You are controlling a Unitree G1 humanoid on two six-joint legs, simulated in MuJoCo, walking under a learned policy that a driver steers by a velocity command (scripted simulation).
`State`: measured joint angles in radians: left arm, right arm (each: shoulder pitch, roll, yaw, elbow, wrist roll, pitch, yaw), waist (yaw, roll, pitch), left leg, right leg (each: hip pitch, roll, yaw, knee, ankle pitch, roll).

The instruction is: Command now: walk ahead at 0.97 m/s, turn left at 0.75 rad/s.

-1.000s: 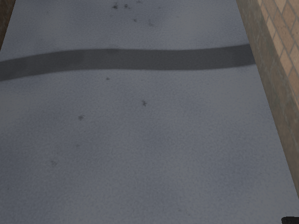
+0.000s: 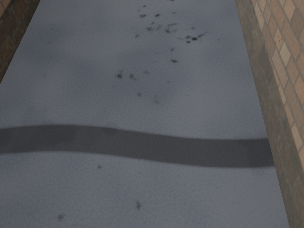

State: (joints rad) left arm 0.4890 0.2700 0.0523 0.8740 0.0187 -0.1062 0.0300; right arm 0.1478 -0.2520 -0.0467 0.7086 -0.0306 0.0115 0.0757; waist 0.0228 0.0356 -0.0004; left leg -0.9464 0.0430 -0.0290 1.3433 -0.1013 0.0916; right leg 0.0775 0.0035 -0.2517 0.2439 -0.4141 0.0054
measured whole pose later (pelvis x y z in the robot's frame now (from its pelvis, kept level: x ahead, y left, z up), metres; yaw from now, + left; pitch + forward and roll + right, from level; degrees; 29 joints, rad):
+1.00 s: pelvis +0.89 +0.24 +0.07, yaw +18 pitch +1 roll -2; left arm 0.50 0.27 0.05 0.85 -0.03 -0.07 0.02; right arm -0.11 -0.22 0.04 0.55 -0.04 -0.09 -0.01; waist 0.12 0.03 0.04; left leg -0.51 0.01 -0.10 0.54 -0.15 -0.02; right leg -0.16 0.10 0.17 0.67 -0.54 -0.03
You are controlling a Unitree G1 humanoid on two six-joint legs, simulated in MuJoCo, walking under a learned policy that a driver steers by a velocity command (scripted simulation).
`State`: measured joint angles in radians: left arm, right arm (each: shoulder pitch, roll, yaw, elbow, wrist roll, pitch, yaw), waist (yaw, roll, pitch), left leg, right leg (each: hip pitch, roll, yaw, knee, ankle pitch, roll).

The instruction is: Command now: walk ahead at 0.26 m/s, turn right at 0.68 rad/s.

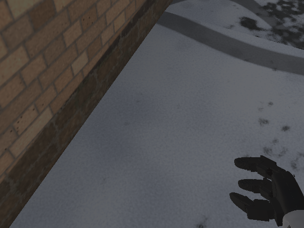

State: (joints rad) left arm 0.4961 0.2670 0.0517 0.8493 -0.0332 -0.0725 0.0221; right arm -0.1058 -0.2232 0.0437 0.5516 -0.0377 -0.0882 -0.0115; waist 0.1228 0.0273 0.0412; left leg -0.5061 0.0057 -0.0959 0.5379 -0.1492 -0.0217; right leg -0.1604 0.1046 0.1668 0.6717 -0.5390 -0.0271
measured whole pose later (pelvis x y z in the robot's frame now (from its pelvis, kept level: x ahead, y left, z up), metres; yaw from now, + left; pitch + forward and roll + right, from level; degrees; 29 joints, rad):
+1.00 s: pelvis +0.15 -0.01 +0.03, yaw -38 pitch +1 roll -1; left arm 0.18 0.30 0.08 0.62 -0.01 0.06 0.04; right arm 0.20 -0.21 -0.03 0.72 -0.02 0.01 -0.04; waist -0.02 -0.05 0.02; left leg -0.28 0.01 0.01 0.51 -0.33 0.04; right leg -0.49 0.09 0.14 1.10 -0.43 0.09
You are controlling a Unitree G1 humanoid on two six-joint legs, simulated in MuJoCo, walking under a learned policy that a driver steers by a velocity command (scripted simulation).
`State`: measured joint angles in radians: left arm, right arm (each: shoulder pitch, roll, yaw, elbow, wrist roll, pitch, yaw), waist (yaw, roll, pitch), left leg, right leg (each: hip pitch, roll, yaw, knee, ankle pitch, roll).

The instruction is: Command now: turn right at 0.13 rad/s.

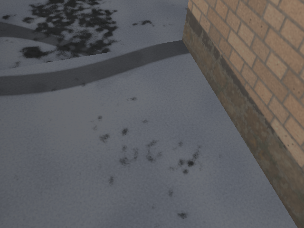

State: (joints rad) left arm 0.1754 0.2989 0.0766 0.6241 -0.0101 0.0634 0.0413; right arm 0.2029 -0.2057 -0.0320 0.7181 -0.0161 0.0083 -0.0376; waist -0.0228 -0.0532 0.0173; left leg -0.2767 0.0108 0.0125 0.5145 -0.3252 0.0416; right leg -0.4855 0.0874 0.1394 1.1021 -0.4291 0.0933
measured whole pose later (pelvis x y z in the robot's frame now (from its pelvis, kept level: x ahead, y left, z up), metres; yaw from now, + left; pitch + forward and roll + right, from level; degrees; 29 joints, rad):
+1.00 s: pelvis +0.08 +0.04 +0.00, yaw +0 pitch +3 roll +0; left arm 0.22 0.25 0.06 0.78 0.04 -0.05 -0.03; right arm 0.32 -0.23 -0.05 0.86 -0.03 -0.06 0.02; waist -0.05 -0.04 -0.04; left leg -0.31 -0.01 0.10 0.56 -0.37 0.07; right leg -0.53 0.00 0.07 1.17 -0.27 -0.08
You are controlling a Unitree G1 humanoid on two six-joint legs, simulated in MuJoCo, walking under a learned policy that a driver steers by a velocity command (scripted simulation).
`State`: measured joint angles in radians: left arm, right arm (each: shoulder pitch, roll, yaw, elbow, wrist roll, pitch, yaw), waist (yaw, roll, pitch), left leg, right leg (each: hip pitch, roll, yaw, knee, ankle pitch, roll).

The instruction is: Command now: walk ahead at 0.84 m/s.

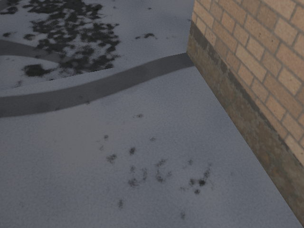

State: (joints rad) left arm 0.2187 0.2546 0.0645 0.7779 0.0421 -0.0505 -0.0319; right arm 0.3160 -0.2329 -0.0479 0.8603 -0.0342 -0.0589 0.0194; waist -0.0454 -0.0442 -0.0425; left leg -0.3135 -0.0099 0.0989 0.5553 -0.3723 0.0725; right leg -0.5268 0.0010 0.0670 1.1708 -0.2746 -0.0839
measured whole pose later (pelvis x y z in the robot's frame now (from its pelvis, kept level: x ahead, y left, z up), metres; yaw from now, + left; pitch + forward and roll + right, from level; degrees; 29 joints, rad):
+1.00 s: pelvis +0.81 +0.07 +0.04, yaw +23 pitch +1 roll +1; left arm 0.14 0.19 -0.01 0.69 0.06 -0.11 0.01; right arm 0.40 -0.30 -0.07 0.87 -0.02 -0.03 0.01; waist -0.03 0.02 0.02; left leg -0.29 -0.27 0.02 0.60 -0.40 0.23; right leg -0.54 -0.06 0.12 1.54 -0.34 -0.02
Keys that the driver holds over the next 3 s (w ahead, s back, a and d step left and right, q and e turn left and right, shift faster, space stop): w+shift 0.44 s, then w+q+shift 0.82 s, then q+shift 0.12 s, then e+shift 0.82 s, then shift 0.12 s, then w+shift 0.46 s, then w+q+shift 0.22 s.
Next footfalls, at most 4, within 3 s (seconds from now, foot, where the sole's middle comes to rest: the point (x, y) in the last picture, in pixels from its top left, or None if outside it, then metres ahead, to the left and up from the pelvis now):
0.38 right None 0.43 -0.09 -0.74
0.86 left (129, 156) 0.85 0.07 -0.70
1.24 right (120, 85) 1.32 0.13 -0.66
1.58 left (58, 83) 1.32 0.48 -0.65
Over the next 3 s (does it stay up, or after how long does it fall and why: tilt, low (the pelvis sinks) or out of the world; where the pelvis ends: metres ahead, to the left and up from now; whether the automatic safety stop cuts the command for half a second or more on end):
stays up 1.74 0.36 0.11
